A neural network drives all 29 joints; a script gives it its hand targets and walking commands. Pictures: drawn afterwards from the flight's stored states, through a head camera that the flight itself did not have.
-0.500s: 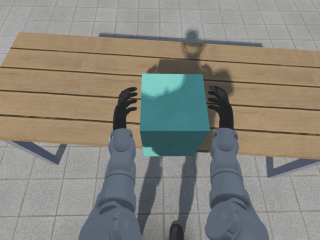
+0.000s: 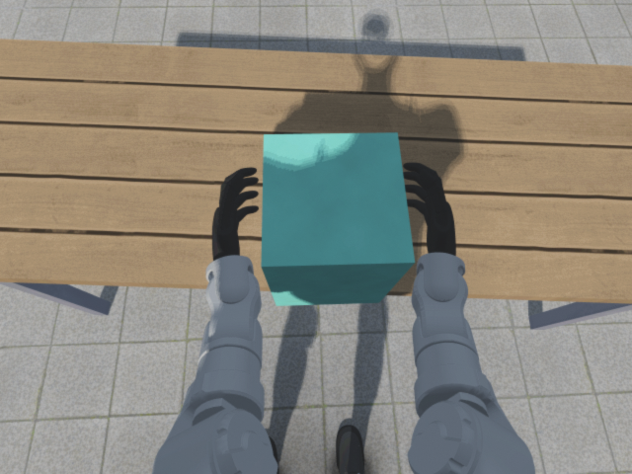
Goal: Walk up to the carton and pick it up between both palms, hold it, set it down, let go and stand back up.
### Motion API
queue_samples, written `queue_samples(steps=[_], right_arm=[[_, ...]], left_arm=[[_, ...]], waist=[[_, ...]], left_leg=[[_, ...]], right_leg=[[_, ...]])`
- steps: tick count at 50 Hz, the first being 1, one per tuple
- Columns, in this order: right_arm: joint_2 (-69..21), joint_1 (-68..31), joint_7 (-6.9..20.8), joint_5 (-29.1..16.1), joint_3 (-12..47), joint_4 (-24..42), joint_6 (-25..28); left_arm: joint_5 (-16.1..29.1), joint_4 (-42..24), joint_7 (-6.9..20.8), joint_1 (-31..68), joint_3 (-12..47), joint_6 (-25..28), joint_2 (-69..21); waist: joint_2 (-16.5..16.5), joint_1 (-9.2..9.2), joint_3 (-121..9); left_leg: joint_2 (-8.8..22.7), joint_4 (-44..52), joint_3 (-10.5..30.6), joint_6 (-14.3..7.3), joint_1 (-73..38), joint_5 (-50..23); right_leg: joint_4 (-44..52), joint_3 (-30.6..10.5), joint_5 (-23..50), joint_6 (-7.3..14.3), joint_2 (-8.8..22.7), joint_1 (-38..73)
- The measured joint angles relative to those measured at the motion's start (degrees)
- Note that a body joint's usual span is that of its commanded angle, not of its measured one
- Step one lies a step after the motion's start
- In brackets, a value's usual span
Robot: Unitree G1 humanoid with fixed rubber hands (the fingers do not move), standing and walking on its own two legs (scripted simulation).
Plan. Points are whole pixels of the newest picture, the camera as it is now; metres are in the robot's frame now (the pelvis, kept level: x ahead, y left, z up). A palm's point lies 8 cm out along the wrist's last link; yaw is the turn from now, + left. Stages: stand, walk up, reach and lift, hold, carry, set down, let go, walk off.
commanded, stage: set down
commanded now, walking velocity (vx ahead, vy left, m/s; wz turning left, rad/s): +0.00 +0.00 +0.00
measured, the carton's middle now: (329, 230) +0.44 -0.04 -0.10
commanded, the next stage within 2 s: none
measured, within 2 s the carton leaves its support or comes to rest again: neither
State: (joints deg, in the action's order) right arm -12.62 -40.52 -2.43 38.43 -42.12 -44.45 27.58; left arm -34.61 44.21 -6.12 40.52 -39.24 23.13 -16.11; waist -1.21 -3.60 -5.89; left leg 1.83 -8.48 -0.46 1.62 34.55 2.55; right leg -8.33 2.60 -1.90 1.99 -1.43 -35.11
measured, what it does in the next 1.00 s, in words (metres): stands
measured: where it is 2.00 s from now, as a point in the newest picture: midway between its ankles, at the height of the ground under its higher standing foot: outside the picture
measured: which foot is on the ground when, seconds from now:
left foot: down 0.00-1.00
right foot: down 0.00-1.00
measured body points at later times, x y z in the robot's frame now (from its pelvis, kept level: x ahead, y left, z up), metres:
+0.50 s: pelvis -0.01 +0.00 +0.00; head +0.19 -0.01 +0.40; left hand +0.42 +0.09 -0.04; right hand +0.41 -0.16 -0.04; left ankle -0.03 +0.14 -0.74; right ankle -0.02 -0.09 -0.74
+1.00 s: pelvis -0.02 +0.01 -0.01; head +0.19 +0.00 +0.39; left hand +0.42 +0.10 -0.06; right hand +0.41 -0.16 -0.05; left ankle -0.03 +0.14 -0.74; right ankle -0.02 -0.09 -0.74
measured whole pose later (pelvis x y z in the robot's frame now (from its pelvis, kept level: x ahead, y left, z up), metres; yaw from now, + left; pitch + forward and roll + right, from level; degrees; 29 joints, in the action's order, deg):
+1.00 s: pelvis -0.02 +0.01 -0.01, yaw -2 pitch +35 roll +0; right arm -6.7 -43.2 -5.9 27.5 -34.5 -52.2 28.2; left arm -28.8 50.2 -8.6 42.4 -32.8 25.2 -12.0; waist -0.2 -1.5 -9.8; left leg 1.1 -8.9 -2.4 0.6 43.7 0.6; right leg -8.3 -0.4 1.3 1.0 -1.0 -44.9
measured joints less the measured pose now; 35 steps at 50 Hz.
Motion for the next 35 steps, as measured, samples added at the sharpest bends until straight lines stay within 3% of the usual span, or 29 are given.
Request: queue_samples(steps=[15, 27, 33, 35], right_arm=[[-1.1, -0.3, -2.2, 0.2, -2.4, 0.0, 1.6], [-0.9, -0.1, -1.7, 1.2, -1.7, -0.1, 1.2], [0.6, -0.3, -1.7, -0.6, -0.4, -2.2, 1.4], [1.2, -0.8, -1.9, -3.4, 0.8, -3.6, 1.1]], left_arm=[[-1.0, -0.1, -2.3, 0.1, 1.4, 0.6, -0.9], [-0.1, -0.5, -1.1, -1.0, 1.1, 2.4, -0.8], [1.5, 1.4, -0.5, -0.4, 1.5, 2.8, 0.3], [3.2, 2.5, -0.8, 0.3, 2.0, 2.6, 1.1]], waist=[[-0.6, 0.37, -1.2], [-0.3, 0.86, -0.9], [0.5, 1.12, -1.5], [0.9, 1.10, -1.7]], left_leg=[[-0.7, 0.8, 0.2, -0.4, 3.5, -1.5], [0.0, 0.8, 0.5, 0.3, 3.3, -1.2], [0.2, 0.0, 0.5, 0.3, 4.5, -0.9], [0.2, -0.3, 0.3, 0.3, 5.2, -0.8]], right_leg=[[0.8, -0.1, 1.5, -0.5, 0.6, -3.4], [0.7, 0.1, 1.2, 0.2, -0.1, -3.4], [0.0, 0.0, 0.9, 0.4, -0.3, -4.5], [-0.2, -0.3, 1.0, 0.3, -0.4, -5.2]])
